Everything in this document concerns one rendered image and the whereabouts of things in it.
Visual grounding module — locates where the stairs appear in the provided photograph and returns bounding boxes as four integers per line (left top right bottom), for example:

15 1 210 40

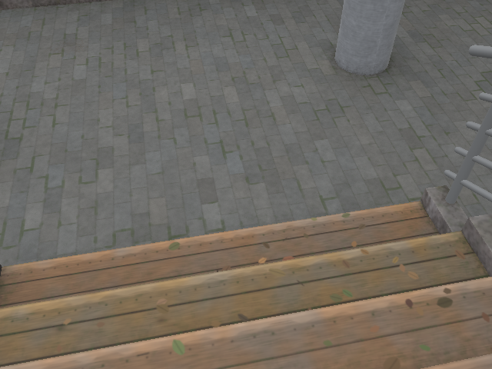
0 201 492 369

